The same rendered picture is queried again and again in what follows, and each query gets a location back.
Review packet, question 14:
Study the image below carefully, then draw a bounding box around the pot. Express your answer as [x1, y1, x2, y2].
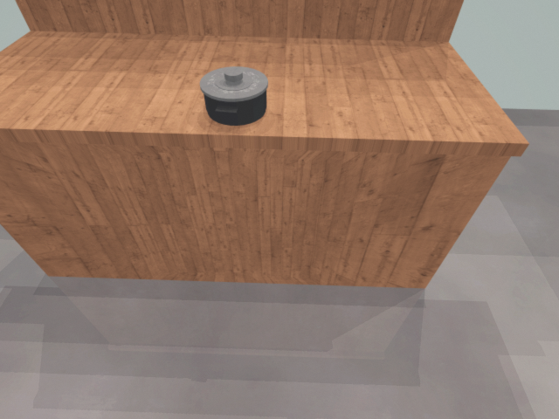
[204, 91, 266, 126]

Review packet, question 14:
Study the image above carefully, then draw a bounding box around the knob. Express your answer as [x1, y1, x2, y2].
[224, 68, 243, 82]

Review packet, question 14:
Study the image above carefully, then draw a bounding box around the lid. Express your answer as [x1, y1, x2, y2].
[200, 66, 268, 102]

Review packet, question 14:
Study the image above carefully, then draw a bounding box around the table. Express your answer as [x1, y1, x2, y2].
[0, 0, 529, 288]

